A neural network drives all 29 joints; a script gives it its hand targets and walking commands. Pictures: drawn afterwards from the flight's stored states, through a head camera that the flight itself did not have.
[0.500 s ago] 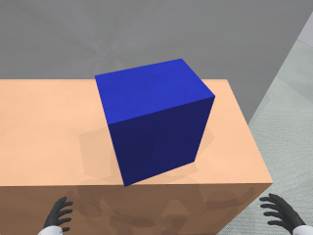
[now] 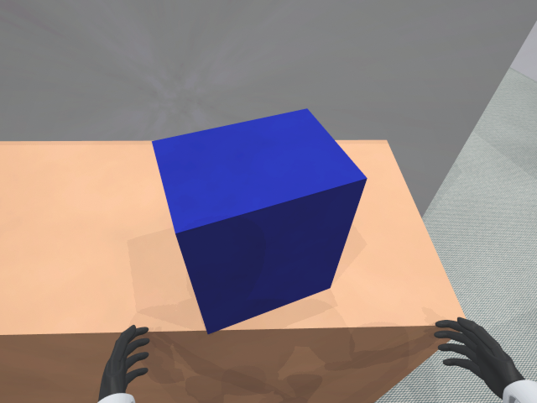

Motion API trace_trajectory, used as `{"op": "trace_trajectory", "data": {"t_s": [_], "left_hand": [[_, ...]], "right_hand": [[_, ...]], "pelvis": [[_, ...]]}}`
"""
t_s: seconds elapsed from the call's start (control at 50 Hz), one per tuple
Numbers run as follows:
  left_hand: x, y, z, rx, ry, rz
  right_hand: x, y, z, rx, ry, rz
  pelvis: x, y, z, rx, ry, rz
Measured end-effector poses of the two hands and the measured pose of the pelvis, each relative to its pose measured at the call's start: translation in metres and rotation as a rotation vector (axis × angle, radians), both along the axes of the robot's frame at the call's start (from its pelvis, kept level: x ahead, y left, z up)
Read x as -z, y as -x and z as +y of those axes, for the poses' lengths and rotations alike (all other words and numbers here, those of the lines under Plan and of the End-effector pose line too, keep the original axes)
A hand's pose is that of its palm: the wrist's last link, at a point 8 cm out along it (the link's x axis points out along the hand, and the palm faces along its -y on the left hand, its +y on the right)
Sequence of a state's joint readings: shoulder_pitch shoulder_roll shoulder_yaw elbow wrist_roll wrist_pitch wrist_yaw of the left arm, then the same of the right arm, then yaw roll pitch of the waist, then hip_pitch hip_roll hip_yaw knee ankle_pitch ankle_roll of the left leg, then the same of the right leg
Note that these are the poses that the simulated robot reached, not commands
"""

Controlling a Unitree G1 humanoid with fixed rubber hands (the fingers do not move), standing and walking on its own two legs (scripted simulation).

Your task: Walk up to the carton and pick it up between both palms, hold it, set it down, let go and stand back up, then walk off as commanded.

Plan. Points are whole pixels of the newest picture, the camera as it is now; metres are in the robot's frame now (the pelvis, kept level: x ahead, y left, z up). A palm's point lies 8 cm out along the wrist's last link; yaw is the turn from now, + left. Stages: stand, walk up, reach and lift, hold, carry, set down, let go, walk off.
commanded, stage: reach and lift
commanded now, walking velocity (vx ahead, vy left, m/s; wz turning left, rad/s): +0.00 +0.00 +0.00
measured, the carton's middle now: (255, 226) +0.36 +0.05 +0.06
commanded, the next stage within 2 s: none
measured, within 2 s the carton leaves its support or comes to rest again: neither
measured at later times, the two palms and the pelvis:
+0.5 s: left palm (142, 384) +0.15 +0.19 +0.01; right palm (520, 378) +0.16 -0.30 +0.01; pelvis -0.02 +0.00 +0.00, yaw -2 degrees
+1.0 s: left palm (145, 328) +0.20 +0.18 +0.06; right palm (500, 317) +0.22 -0.28 +0.05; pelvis -0.02 -0.01 +0.00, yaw -2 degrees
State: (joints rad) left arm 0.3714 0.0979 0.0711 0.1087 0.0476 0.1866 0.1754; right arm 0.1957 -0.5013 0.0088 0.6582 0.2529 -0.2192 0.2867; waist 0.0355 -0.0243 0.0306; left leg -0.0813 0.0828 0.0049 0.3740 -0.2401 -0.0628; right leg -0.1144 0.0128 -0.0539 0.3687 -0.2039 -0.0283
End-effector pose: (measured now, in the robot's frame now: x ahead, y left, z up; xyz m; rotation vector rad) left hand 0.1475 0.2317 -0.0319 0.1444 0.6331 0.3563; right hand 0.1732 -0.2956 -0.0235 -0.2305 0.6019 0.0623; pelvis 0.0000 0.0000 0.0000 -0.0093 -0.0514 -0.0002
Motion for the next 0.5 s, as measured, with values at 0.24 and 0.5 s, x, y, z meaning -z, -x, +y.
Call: {"op": "trace_trajectory", "data": {"t_s": [0.24, 0.5], "left_hand": [[-0.021, -0.001, -0.022, 0.007, 0.019, -0.143], [-0.041, 0.002, -0.045, -0.028, 0.064, -0.258]], "right_hand": [[-0.014, -0.001, 0.002, -0.012, -0.058, -0.102], [-0.031, 0.013, -0.006, 0.003, -0.103, -0.179]], "pelvis": [[0.001, 0.003, -0.002, 0.004, -0.002, 0.007], [0.003, 0.017, -0.004, 0.033, -0.010, 0.019]]}}
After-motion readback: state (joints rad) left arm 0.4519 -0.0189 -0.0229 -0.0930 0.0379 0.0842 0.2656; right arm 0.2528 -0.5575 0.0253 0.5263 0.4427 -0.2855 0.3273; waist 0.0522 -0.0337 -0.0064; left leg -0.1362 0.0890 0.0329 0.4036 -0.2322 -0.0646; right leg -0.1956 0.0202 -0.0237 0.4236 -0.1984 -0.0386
